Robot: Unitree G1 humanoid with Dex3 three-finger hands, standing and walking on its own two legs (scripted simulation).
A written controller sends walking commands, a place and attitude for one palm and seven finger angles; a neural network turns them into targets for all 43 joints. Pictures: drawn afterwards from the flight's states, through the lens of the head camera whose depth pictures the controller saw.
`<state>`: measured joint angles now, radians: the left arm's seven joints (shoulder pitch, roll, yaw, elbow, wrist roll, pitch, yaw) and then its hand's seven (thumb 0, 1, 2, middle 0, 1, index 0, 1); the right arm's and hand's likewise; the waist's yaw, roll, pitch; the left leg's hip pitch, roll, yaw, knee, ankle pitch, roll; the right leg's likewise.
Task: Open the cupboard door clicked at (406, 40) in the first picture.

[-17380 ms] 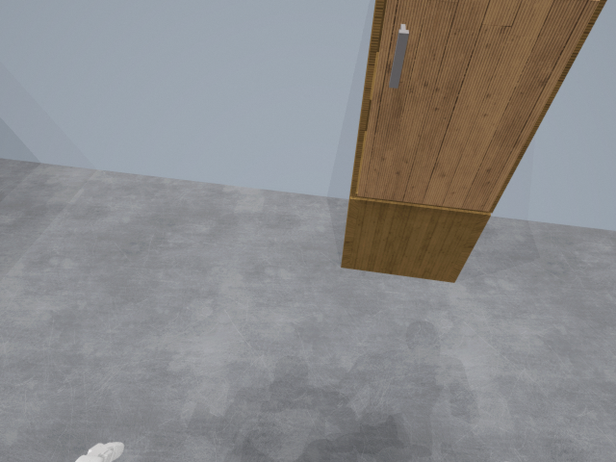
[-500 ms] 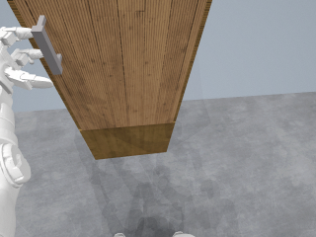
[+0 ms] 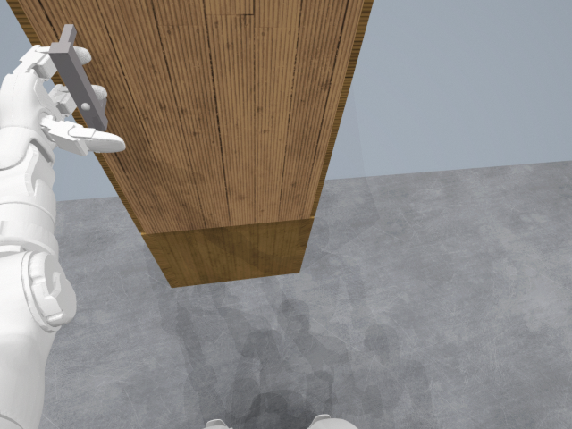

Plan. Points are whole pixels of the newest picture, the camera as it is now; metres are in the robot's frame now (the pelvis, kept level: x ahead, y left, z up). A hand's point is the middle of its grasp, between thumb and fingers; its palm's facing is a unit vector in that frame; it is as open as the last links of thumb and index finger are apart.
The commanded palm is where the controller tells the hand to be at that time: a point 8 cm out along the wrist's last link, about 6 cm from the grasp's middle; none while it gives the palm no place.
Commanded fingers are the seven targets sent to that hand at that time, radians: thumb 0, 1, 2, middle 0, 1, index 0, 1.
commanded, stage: slide the fingers in behind the handle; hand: left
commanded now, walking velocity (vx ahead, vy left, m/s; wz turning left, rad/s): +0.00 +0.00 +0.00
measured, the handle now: (84, 80) +0.56 +0.23 +0.15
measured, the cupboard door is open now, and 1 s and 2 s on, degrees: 0 0 10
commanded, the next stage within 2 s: close the thumb around the handle in 0.62 s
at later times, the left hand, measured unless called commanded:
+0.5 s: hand (97, 105) +0.51 +0.20 +0.15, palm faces +0.07 -1.00 +0.00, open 14.0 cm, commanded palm +0.48 +0.25 +0.14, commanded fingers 0.00 -0.50 0.30 -0.30 -1.20 -0.30 -1.20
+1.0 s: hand (102, 105) +0.51 +0.20 +0.14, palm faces +0.06 -1.00 +0.00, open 11.7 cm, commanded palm +0.49 +0.25 +0.14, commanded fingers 0.00 0.34 0.66 -0.36 -1.29 -0.36 -1.29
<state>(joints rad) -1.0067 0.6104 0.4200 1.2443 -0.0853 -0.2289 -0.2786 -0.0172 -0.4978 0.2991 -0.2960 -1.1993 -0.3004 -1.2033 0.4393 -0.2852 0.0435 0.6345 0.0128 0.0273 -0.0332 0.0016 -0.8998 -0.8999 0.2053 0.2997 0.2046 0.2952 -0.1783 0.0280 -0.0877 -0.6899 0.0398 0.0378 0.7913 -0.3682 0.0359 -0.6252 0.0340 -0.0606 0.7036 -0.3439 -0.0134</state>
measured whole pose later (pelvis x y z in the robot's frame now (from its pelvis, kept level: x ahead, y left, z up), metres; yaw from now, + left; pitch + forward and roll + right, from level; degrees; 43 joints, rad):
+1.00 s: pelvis +0.00 +0.00 +0.00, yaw +0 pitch +15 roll -2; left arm -1.02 0.56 0.39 1.25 -0.08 -0.24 -0.22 -0.01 -0.15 0.45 -0.32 -1.24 -0.33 -1.24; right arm 0.43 -0.28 0.04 0.65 0.01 0.01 -0.03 0.00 -0.90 -0.90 0.20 0.30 0.20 0.30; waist -0.17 0.04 -0.08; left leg -0.69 0.04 0.03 0.79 -0.36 0.03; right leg -0.63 0.03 -0.06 0.71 -0.35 -0.02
